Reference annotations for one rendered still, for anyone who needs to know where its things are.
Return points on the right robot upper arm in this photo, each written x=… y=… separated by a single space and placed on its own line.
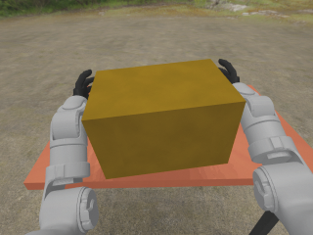
x=286 y=190

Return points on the left robot forearm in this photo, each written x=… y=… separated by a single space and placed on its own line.
x=68 y=148

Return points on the carton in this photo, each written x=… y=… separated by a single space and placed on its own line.
x=164 y=117

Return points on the robot right hand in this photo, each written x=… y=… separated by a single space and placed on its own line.
x=229 y=71

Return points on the table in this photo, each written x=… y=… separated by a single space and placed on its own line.
x=237 y=172

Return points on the right robot forearm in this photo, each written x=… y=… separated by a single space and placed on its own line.
x=268 y=144

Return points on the left robot upper arm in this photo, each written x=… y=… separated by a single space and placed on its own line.
x=72 y=211

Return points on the robot left hand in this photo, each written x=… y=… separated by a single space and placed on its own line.
x=81 y=85

